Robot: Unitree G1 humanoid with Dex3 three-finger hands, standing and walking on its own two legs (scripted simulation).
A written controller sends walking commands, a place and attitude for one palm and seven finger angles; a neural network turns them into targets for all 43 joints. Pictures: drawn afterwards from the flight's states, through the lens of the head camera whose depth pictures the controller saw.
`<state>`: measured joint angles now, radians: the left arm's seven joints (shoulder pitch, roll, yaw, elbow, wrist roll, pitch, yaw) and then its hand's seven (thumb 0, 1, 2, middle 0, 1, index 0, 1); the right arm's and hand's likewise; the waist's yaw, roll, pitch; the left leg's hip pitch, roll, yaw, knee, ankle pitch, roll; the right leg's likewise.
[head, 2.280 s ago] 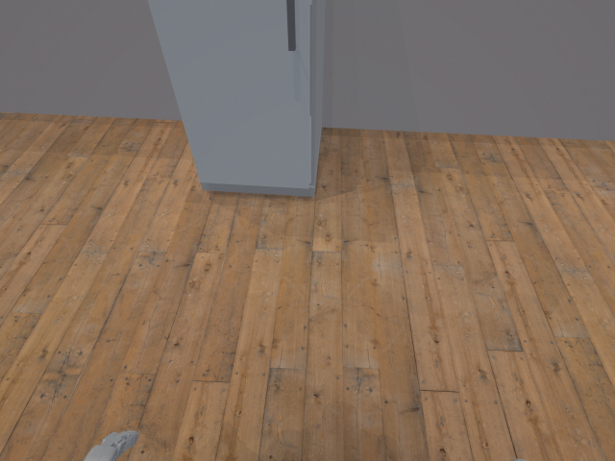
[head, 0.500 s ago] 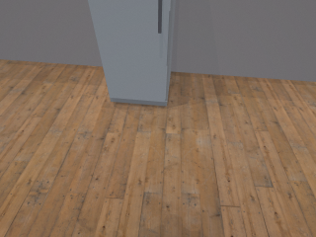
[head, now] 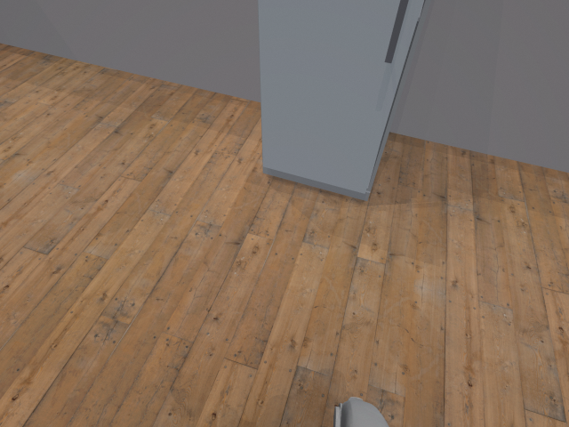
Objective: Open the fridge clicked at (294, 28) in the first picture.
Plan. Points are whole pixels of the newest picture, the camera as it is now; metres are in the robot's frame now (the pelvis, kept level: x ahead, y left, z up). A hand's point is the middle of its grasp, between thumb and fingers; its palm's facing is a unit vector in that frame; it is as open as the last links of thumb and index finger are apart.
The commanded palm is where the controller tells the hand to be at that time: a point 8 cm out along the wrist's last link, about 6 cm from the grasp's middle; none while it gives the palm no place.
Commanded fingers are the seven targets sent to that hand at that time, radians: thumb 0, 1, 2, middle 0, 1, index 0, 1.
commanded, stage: walk to a spot facing it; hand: right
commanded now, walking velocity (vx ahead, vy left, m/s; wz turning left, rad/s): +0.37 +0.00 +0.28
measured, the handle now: out of the picture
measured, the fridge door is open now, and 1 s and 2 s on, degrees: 0 0 0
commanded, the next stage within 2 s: turn to face it in 1.06 s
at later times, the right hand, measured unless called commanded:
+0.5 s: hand (439, 341) +0.31 -0.29 -0.18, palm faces -0.14 +0.98 -0.17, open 7.4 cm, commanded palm none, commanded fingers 0.00 -0.90 -0.90 0.20 0.30 0.20 0.30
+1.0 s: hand (349, 231) +0.57 -0.14 -0.19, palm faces -0.43 +0.89 -0.16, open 7.3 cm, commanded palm none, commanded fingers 0.00 -0.90 -0.90 0.20 0.30 0.20 0.30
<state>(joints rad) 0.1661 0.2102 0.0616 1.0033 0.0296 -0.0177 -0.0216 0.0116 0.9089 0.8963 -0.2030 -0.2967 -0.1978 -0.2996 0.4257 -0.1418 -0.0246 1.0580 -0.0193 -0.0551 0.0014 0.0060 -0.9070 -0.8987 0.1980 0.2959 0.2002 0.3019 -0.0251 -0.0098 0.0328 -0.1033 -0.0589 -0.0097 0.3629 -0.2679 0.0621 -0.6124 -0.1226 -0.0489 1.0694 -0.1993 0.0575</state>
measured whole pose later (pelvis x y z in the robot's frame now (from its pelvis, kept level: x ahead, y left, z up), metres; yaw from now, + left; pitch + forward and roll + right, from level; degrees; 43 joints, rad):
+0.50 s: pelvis +0.21 -0.10 +0.00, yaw +13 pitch -1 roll +2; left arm 0.31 0.17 0.06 1.04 0.02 -0.09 0.03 -0.01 0.95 0.90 -0.21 -0.30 -0.20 -0.30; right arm 0.23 -0.24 -0.10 0.99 -0.03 0.01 0.02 0.01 -0.91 -0.90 0.19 0.29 0.19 0.30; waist -0.02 0.06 0.03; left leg -0.62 0.08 0.02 1.25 -0.16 -0.01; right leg -0.14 -0.04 -0.27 0.42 -0.27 -0.08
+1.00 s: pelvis +0.41 -0.03 -0.03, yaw +28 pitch -2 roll +1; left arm 0.40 0.11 0.05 1.07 0.02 -0.01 0.01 0.01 0.91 0.90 -0.21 -0.30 -0.20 -0.30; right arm 0.18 -0.17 -0.06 0.95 0.00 -0.03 0.00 0.00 -0.91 -0.90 0.20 0.30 0.20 0.30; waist 0.02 0.00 0.09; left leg -0.32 -0.07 0.15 0.63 -0.30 0.12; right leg -0.35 -0.14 -0.11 1.36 -0.40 0.04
